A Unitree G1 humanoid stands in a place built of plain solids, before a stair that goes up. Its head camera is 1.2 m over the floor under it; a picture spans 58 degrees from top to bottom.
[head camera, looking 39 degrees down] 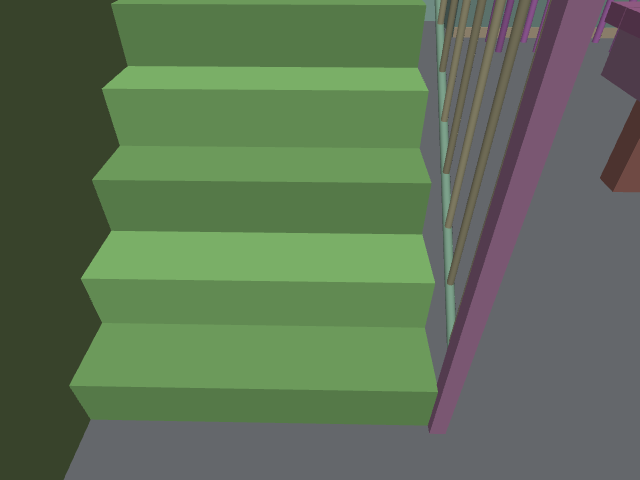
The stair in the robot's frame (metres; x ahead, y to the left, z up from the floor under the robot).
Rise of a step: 0.19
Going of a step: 0.21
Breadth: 0.98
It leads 1 degrees to the right of straight ahead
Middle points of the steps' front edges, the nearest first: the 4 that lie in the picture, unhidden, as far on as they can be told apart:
0.64 0.18 0.18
0.86 0.17 0.36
1.07 0.17 0.55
1.29 0.16 0.74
